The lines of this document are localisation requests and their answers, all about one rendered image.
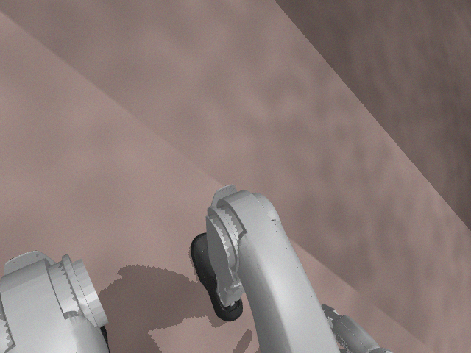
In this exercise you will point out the right robot foot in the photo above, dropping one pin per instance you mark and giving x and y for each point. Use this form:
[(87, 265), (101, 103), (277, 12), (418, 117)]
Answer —
[(207, 276)]

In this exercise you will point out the right robot hand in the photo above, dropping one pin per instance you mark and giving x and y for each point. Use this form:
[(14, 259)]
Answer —
[(349, 333)]

